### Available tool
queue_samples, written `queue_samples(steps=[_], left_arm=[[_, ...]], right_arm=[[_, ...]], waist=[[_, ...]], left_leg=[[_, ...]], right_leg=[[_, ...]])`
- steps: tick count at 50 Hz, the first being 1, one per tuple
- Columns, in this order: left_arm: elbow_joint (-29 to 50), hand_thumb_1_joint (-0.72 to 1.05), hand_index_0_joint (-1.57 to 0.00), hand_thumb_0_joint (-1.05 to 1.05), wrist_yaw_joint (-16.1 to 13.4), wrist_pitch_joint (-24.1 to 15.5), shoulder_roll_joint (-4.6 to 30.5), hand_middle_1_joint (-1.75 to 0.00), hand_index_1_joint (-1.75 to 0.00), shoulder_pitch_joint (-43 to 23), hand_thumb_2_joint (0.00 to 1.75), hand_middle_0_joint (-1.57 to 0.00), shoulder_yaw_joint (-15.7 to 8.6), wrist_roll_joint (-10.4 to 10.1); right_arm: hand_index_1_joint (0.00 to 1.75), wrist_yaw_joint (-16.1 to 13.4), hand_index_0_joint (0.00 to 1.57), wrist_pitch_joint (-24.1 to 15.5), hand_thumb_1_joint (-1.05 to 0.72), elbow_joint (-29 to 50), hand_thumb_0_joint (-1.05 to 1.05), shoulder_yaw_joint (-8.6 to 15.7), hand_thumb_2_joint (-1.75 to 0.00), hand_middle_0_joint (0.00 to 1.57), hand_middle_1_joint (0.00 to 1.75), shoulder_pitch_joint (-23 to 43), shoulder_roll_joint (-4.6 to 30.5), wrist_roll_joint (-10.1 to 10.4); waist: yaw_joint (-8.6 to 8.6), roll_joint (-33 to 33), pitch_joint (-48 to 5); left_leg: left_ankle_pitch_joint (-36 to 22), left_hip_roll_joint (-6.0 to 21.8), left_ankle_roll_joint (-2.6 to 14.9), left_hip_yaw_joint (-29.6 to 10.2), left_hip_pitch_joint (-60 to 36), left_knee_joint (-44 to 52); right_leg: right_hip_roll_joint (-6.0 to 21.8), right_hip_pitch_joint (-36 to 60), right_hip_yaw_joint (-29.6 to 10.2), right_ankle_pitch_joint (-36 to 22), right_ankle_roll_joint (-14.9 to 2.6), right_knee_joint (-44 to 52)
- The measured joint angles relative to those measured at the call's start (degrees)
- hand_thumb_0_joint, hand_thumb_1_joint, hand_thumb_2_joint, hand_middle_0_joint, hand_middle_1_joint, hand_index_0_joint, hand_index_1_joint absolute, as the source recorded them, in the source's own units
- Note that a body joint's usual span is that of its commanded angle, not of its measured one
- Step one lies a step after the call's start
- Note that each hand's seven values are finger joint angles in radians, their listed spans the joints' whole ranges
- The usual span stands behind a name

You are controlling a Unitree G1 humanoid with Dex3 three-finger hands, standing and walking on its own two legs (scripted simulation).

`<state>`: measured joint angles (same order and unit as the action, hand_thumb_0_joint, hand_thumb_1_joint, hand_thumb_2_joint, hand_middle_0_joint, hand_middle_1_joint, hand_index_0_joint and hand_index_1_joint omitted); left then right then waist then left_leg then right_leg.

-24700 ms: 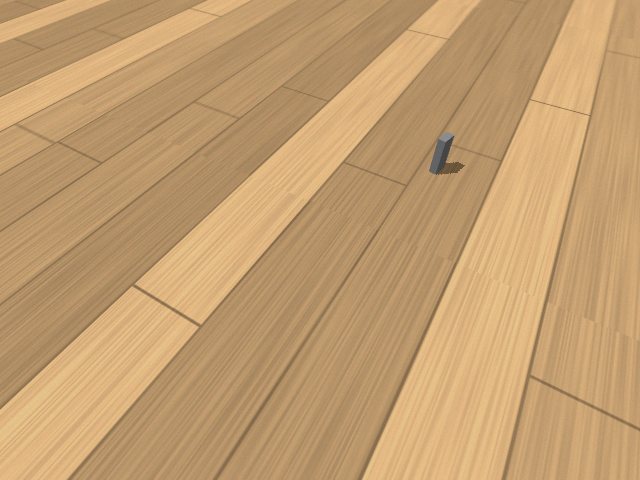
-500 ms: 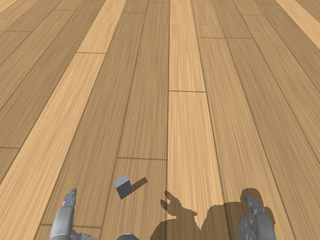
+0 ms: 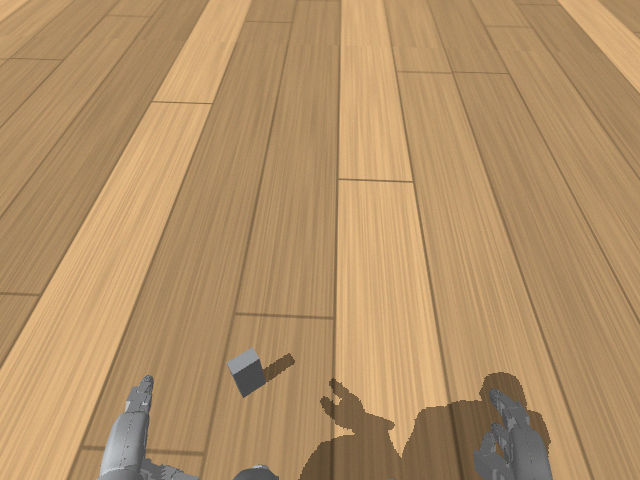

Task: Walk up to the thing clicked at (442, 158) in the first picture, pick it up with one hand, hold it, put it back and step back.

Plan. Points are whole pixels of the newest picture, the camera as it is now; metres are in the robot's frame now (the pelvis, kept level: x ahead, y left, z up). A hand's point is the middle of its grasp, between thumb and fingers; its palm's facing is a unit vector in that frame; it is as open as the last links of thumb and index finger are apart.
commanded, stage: stand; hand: left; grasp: from the side
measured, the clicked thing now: (247, 373) +0.47 +0.21 -0.63
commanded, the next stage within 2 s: none
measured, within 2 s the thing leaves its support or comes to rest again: neither
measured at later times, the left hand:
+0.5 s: hand (175, 458) +0.16 +0.19 -0.08, palm faces +0.00 -0.94 -0.34, open 8.7 cm
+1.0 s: hand out of the picture +0.05 +0.25 -0.11, palm faces +0.00 -0.94 -0.35, open 7.4 cm
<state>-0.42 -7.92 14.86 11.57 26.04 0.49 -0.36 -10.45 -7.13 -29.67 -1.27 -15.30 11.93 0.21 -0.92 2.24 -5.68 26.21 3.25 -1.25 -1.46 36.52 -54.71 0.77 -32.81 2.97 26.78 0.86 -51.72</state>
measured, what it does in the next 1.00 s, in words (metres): rises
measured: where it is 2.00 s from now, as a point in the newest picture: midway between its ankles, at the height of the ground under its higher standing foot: outside the picture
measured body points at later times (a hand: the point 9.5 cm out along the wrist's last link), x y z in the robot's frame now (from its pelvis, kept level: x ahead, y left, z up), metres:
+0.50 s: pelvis +0.00 +0.00 +0.01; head +0.03 +0.00 +0.46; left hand +0.16 +0.24 -0.06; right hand +0.16 -0.25 -0.09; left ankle +0.01 +0.13 -0.69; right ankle -0.01 -0.13 -0.69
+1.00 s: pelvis +0.00 +0.01 +0.05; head +0.00 +0.01 +0.50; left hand +0.05 +0.30 -0.08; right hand +0.07 -0.27 -0.09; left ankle +0.01 +0.13 -0.69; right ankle -0.01 -0.13 -0.69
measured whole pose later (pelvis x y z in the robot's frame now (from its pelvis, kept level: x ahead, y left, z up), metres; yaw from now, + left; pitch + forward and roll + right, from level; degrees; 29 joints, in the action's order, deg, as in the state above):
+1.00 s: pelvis +0.00 +0.01 +0.05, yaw +1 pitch -3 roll +0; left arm -59.9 -1.4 -0.1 18.4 11.1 -0.3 1.6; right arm -0.7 0.2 -61.0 1.1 -10.0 17.2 -2.1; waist 0.8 0.5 3.0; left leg 13.1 0.4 -0.1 0.5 11.1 -26.9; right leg 3.1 -8.8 2.1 14.9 1.9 -26.6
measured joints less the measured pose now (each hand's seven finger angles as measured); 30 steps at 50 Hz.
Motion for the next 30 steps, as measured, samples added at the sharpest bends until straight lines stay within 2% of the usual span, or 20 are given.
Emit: queue_samples(steps=[5,9,16,21,23,25,30], left_arm=[[0.3,-0.47,-0.07,-0.01,0.0,0.1,0.0,-0.09,-0.09,0.2,0.11,-0.08,-0.1,0.0],[0.2,-0.35,-0.12,-0.01,0.0,0.3,0.0,-0.17,-0.17,0.2,0.23,-0.13,-0.1,0.1],[0.2,0.07,-0.18,-0.01,0.0,0.6,-0.1,-0.26,-0.26,0.0,0.60,-0.18,0.0,0.0],[-0.2,0.43,-0.19,-0.01,0.0,0.7,0.0,-0.29,-0.29,-0.2,0.78,-0.20,0.0,-0.1],[-6.9,0.55,-0.19,-0.01,1.8,-4.1,1.1,-0.29,-0.29,-3.6,0.82,-0.20,0.3,2.4],[-16.2,0.65,-0.20,0.00,4.0,-8.3,2.9,-0.30,-0.29,-7.8,0.84,-0.20,0.6,3.8],[-32.3,0.81,-0.20,0.00,6.5,-12.7,5.8,-0.30,-0.30,-12.3,0.88,-0.21,-0.4,3.4]], right_arm=[[0.30,-0.1,0.20,0.0,-0.90,0.0,0.01,0.0,-0.90,0.21,0.30,-0.1,0.0,0.0],[0.30,-0.1,0.20,0.1,-0.90,-0.1,0.01,0.1,-0.90,0.21,0.30,0.0,0.0,-0.1],[0.30,-0.2,0.20,0.3,-0.90,-0.2,0.01,0.1,-0.90,0.21,0.30,-0.1,0.1,-0.1],[0.30,-0.1,0.20,0.3,-0.90,0.0,0.01,0.1,-0.90,0.21,0.30,-0.2,0.1,-0.1],[0.30,1.8,0.20,0.9,-0.90,-3.3,0.01,0.5,-0.90,0.21,0.30,1.7,0.6,-3.3],[0.30,4.7,0.20,3.3,-0.90,-8.2,0.01,0.4,-0.90,0.21,0.30,4.1,2.0,-4.8],[0.30,8.8,0.21,5.9,-0.90,-15.5,0.01,2.2,-0.89,0.21,0.30,5.3,4.2,-3.9]], waist=[[0.01,0.0,-0.1],[-0.01,0.0,-0.2],[-0.07,-0.1,-0.3],[-0.02,-0.1,-0.2],[0.57,-0.7,2.4],[1.12,-1.3,4.1],[1.49,-2.5,6.0]], left_leg=[[0.1,0.0,-0.05,0.0,-0.1,0.1],[0.2,0.1,-0.07,0.0,-0.2,0.0],[0.2,0.0,-0.12,-0.1,-0.5,0.1],[0.0,0.0,-0.15,-0.1,-0.4,0.2],[-0.5,-0.4,0.05,0.3,-2.8,1.3],[-1.3,-0.9,0.29,0.6,-5.1,2.9],[-3.3,-1.9,0.57,1.4,-10.1,7.5]], right_leg=[[0.0,0.1,0.0,0.1,-0.04,0.0],[-0.1,0.2,0.0,0.2,-0.04,0.0],[-0.1,0.5,0.1,0.2,-0.09,0.1],[0.0,0.3,0.1,0.2,-0.14,0.1],[0.4,2.3,-0.3,0.0,-0.32,0.4],[0.9,4.3,-0.5,-0.4,-0.45,1.2],[1.8,8.5,-1.1,-1.7,-0.07,4.4]])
